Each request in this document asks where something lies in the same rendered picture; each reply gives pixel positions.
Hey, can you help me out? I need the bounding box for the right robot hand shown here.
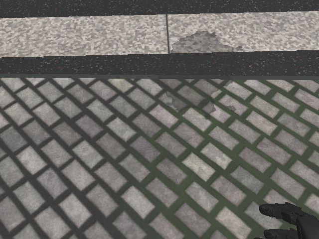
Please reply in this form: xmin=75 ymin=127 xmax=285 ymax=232
xmin=254 ymin=202 xmax=319 ymax=239

